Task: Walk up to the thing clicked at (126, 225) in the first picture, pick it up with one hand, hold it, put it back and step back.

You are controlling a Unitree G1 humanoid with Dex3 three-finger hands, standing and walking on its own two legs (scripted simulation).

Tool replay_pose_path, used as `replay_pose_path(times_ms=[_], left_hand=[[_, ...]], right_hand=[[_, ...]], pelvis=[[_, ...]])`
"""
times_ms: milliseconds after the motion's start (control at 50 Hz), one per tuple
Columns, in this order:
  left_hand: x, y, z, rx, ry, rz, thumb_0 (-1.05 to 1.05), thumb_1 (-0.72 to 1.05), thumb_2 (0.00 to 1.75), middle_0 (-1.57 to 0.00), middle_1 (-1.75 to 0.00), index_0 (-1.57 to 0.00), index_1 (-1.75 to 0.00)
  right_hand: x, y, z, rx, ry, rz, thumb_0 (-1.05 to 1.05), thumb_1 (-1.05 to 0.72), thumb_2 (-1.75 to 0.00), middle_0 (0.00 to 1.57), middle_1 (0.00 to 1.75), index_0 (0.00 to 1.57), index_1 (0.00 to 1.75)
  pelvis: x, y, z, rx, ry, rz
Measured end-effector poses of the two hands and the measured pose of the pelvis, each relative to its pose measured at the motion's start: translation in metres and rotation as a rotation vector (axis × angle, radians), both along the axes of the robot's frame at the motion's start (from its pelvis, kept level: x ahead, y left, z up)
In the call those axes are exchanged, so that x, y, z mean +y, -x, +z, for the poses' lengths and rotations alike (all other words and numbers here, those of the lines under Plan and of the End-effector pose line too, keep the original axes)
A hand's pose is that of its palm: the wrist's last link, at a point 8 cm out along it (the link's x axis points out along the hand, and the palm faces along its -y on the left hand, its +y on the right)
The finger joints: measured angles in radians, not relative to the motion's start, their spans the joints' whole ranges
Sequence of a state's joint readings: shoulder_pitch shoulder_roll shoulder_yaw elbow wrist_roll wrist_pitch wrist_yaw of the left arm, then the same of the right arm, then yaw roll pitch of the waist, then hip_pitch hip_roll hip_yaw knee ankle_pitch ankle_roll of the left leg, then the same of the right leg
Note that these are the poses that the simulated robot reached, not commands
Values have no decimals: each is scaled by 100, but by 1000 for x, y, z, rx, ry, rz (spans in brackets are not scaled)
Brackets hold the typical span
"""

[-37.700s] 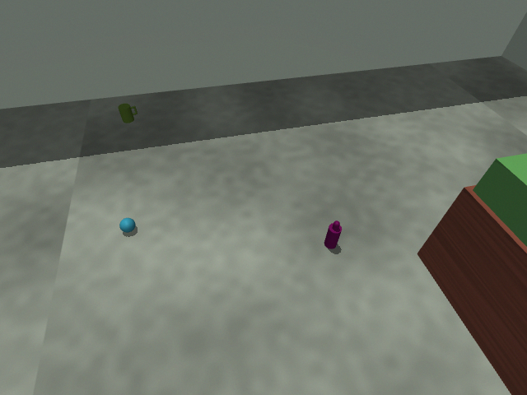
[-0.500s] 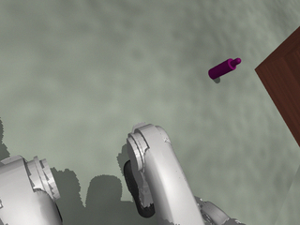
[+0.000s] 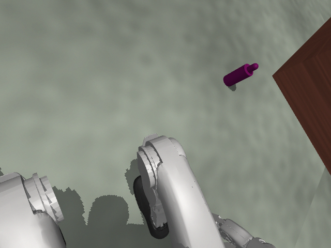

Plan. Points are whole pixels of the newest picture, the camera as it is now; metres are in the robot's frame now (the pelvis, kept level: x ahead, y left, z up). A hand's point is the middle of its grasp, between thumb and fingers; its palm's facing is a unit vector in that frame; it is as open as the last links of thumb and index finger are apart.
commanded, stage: open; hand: left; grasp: from above
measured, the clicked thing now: out of the picture +0.42 +0.31 -0.26
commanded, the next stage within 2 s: withdraw in 0.58 s
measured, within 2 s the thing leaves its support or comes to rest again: neither
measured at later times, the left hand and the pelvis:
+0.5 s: hand out of the picture +0.40 +0.32 -0.24, palm faces -0.42 -0.16 -0.89, open 13.9 cm; pelvis +0.00 +0.00 +0.00, yaw +0 degrees
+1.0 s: hand out of the picture +0.43 +0.32 -0.18, palm faces -0.27 -0.14 -0.95, open 14.0 cm; pelvis +0.00 -0.01 +0.01, yaw +1 degrees
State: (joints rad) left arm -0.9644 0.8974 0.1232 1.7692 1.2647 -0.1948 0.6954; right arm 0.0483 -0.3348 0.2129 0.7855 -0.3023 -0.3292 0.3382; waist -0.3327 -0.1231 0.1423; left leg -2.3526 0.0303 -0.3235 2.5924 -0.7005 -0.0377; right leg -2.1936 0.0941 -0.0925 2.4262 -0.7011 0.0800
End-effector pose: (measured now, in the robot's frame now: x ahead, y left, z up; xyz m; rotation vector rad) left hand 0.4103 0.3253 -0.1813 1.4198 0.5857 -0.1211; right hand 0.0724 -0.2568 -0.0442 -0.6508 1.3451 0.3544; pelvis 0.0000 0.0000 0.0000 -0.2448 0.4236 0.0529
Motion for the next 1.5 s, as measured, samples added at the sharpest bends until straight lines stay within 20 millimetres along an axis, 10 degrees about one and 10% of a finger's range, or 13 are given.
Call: replay_pose_path(times_ms=[360, 840, 1260, 1500], left_hand=[[-3, 2, 1, 3, 7, -23, 0, -43, 90, -14, -97, -15, -95], [-4, -2, 4, -21, 7, -26, 0, -47, 96, -8, -102, -10, -101], [13, -2, 170, 7, -83, 32, 0, -52, 100, -9, -100, -8, -101], [7, 13, 152, 86, -20, -67, 0, -51, 101, -9, -101, -8, -102]], right_hand=[[3, 9, -5, 16, -17, -5, 0, -91, -90, 20, 31, 20, 30], [-5, 4, -1, 31, 8, -4, 0, -91, -89, 20, 30, 20, 30], [-2, -50, -4, -138, -117, -243, 0, -91, -90, 20, 30, 20, 29], [-27, -29, 16, -115, 48, -224, 0, -91, -90, 20, 30, 20, 29]], pelvis=[[-2, 2, -1, -13, -5, -3], [-4, 0, 3, 7, -8, 0], [-13, 4, 54, 131, -86, 61], [-22, 14, 60, 114, -99, 74]])
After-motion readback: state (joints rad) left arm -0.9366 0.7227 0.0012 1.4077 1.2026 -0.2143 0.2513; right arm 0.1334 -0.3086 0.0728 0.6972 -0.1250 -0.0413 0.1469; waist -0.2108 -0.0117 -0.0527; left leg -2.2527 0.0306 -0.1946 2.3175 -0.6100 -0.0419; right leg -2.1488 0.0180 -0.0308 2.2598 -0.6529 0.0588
